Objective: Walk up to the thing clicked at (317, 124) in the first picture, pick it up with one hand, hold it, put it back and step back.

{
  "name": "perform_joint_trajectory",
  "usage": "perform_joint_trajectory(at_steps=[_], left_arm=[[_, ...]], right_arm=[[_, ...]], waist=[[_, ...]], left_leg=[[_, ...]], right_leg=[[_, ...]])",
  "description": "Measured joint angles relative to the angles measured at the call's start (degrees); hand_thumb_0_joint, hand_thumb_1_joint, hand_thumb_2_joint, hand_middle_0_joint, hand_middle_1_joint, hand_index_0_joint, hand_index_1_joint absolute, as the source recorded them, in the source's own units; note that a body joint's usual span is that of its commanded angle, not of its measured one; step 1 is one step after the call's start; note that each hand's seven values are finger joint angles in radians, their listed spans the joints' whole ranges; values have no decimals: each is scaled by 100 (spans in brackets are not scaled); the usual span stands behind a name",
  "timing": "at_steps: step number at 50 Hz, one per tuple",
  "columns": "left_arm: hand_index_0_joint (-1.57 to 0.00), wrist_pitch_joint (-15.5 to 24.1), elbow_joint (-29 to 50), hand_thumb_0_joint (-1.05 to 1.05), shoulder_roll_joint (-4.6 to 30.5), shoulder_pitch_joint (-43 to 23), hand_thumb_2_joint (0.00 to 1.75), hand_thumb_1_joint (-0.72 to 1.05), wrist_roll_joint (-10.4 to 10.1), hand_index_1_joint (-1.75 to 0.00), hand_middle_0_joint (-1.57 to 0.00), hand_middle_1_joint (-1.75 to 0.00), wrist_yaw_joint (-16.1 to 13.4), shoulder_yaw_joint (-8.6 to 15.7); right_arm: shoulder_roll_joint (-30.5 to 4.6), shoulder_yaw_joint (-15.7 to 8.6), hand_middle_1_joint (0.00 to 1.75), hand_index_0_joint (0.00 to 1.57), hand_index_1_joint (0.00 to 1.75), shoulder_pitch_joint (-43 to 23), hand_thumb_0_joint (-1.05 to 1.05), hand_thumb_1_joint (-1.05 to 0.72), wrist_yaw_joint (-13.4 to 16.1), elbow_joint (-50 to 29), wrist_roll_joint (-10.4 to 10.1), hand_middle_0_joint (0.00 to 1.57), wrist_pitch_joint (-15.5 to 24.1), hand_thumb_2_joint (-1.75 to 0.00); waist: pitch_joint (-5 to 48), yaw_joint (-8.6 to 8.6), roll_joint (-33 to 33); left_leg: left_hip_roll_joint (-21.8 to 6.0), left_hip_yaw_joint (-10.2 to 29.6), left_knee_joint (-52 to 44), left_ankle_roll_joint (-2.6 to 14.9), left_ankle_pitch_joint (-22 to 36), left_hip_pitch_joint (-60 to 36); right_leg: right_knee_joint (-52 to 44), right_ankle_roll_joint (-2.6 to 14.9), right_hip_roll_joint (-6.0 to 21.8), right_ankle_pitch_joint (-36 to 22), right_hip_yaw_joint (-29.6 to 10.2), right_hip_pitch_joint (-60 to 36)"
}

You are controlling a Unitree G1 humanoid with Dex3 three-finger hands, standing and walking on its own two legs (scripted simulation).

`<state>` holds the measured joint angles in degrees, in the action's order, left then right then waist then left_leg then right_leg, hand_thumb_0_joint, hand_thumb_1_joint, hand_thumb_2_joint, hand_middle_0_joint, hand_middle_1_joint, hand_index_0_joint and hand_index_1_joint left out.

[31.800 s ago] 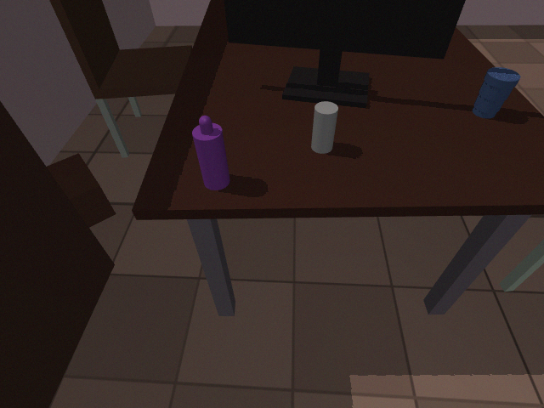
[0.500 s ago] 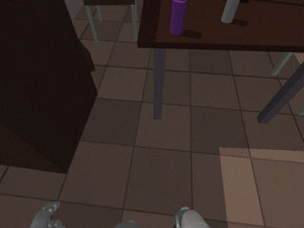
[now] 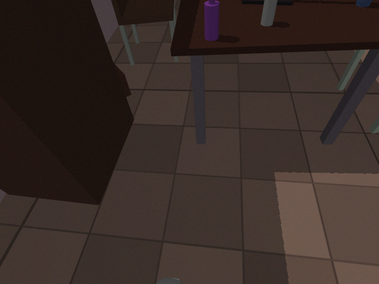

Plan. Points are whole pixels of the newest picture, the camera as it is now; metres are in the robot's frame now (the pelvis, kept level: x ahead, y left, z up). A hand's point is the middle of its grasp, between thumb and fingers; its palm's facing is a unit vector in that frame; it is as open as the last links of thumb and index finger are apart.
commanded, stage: step back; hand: right
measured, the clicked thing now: (269, 10) +1.14 -0.28 +0.04
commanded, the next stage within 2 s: stand in 0.92 s
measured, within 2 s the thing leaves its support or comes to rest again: neither
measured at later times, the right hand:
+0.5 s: hand out of the picture +0.07 -0.25 -0.14, palm faces -0.09 +0.92 -0.38, open 7.3 cm
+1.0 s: hand out of the picture +0.14 -0.21 -0.13, palm faces -0.03 +0.94 -0.33, open 7.3 cm
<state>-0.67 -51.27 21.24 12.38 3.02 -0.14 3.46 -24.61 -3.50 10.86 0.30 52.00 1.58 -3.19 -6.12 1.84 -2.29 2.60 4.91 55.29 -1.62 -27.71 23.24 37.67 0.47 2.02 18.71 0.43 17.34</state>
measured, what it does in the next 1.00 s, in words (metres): steps on the spot: left foot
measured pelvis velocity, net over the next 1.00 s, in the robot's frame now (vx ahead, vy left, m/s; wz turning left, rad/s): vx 0.02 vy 0.03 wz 0.03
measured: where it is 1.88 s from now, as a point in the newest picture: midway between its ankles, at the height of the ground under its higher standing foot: outside the picture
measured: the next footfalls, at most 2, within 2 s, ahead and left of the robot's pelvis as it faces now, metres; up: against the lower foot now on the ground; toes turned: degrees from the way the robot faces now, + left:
left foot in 0.06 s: +0.04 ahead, +0.14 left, +0.00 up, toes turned +2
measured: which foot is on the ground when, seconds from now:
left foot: up 0.00-0.04, down 0.06-1.00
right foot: down 0.00-1.00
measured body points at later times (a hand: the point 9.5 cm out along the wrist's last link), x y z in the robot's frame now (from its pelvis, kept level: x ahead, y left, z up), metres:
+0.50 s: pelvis -0.01 +0.02 +0.00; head +0.00 +0.02 +0.45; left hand +0.03 +0.33 -0.12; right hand +0.08 -0.30 -0.12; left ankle +0.00 +0.14 -0.72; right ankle +0.01 -0.12 -0.72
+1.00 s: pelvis +0.02 +0.03 +0.02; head +0.03 +0.03 +0.46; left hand +0.11 +0.34 -0.11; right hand +0.14 -0.26 -0.11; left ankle +0.00 +0.14 -0.72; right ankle +0.01 -0.11 -0.72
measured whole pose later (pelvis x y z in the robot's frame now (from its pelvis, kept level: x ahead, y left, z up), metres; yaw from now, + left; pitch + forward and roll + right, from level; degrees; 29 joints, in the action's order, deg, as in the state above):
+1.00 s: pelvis +0.02 +0.03 +0.02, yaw +2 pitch -3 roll +0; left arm 1.3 -61.6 20.8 4.1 0.3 -0.1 0.9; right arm -19.0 -1.7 3.3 -0.2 61.6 0.6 0.8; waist -3.8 0.5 -0.3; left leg 0.3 -0.5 27.1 0.6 -15.9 8.7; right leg 26.2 -1.7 1.8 15.5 0.1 8.1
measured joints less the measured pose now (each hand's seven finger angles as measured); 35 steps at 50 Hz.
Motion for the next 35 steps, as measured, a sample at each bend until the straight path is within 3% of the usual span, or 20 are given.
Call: perform_joint_trajectory(at_steps=[3, 5, 7, 9, 13, 15, 16, 18, 21, 24, 26, 28, 31, 33, 35], left_arm=[[-21, 27, 30, 1, 113, -72, 90, 90, -28, -30, -21, -30, 21, 32], [-21, -12, -22, 1, 218, -130, 90, 90, -53, -30, -21, -30, 15, 46], [-21, -60, -191, 1, 202, -81, 90, 90, -101, -30, -20, -30, 15, 33], [-20, -77, -334, 1, 215, -34, 90, 91, -141, -30, -20, -30, 62, 19], [-20, 29, -502, 1, 207, 46, 90, 91, -164, -29, -20, -30, 128, 34], [-20, 105, -591, 1, 114, 19, 90, 91, -129, -29, -20, -30, 101, 43], [-20, 147, -611, 1, 59, 12, 90, 91, -102, -29, -20, -30, 87, 36], [-20, 203, -615, 1, -14, 3, 90, 91, -70, -30, -20, -30, 93, 5], [-21, 240, -608, 1, -136, -70, 90, 91, -56, -30, -20, -30, 92, -33], [-21, 232, -622, 1, -165, -153, 90, 90, -56, -30, -20, -30, 109, -68], [-21, 186, -630, 1, -122, -212, 90, 90, -80, -30, -21, -30, 116, -89], [-21, 129, -677, 1, -73, -231, 90, 90, -145, -30, -20, -30, 109, -107], [-21, 85, -775, 1, 17, -267, 90, 91, -193, -30, -20, -30, 100, -115], [-20, 122, -837, 1, 59, -328, 90, 91, -208, -30, -20, -30, 71, -114], [-20, 188, -887, 1, 51, -391, 90, 91, -216, -30, -20, -30, 42, -117]], right_arm=[[78, -2, 30, 21, 30, 159, 0, -90, -61, 233, 41, 20, 57, -90], [245, -23, 30, 21, 30, 146, 0, -90, -66, 400, 82, 20, 146, -90], [329, 15, 30, 21, 30, 207, 0, -90, -107, 453, 97, 20, 212, -90], [411, 62, 30, 21, 30, 233, 0, -90, -122, 478, 100, 20, 276, -90], [493, 117, 30, 21, 30, 177, 0, -90, -154, 484, 100, 20, 330, -90], [455, 116, 30, 21, 30, 113, 0, -90, -147, 484, 55, 20, 282, -90], [436, 114, 30, 21, 30, 98, 0, -90, -131, 490, 32, 20, 256, -90], [416, 103, 30, 21, 30, 67, 0, -90, -103, 519, 12, 20, 222, -90], [307, 68, 30, 21, 30, 54, 0, -90, -111, 540, -13, 20, 263, -90], [222, 24, 30, 21, 30, 67, 0, -90, -132, 587, -3, 20, 328, -90], [223, -9, 30, 21, 30, 48, 0, -90, -117, 641, 36, 20, 374, -90], [283, -2, 30, 21, 30, 11, 0, -90, -90, 691, 78, 20, 408, -90], [394, 62, 30, 21, 30, -58, 0, -90, -102, 726, 82, 20, 423, -90], [461, 97, 30, 21, 30, -129, 0, -90, -97, 738, 63, 20, 433, -90], [495, 119, 30, 21, 30, -223, 0, -90, -79, 768, 3, 20, 411, -90]], waist=[[63, -25, 54], [-28, 23, 358], [103, -23, 372], [199, -96, 357], [292, -145, 328], [260, -145, 153], [273, -144, 68], [329, -87, 57], [314, -25, 41], [315, -9, 61], [274, -24, 169], [279, -23, 305], [312, -63, 360], [265, -85, 368], [228, -101, 303]], left_leg=[[-190, -244, -1465, 67, -10, -728], [1, -415, -2014, 137, 824, -1001], [-9, -430, -2041, 232, 883, -995], [-78, -400, -2155, 283, 930, -1040], [-221, -405, -2250, 174, 1002, -1076], [-382, -333, -2039, 101, 892, -1030], [-402, -219, -1880, 124, 733, -963], [-266, -93, -1396, 147, 187, -737], [-177, -104, -1058, 171, 36, -523], [-270, -249, -1598, 159, 268, -606], [-219, -346, -2125, 164, 1043, -788], [-138, -455, -2197, 224, 1198, -849], [-186, -500, -2231, 273, 1074, -909], [-228, -509, -2258, 260, 1041, -979], [-292, -493, -2256, 234, 1006, -1027]], right_leg=[[173, -46, 108, 34, 170, 129], [395, -42, 316, 117, 18, 186], [618, 13, 187, 682, -118, 257], [853, 41, 41, 857, -176, 288], [52, 46, -38, 550, -25, -68], [-507, 17, -187, -291, 83, -328], [-571, 3, -247, -417, 141, -365], [-550, 47, -231, -356, 159, -332], [-622, 48, -131, -334, 190, -371], [-595, -50, -22, -292, 230, -360], [-398, -144, 105, -165, 201, -309], [-235, -83, 159, 56, 55, -255], [-208, 39, 15, 506, -30, -286], [-553, 20, -35, -75, -25, -451], [-787, -138, -83, -318, 1, -594]])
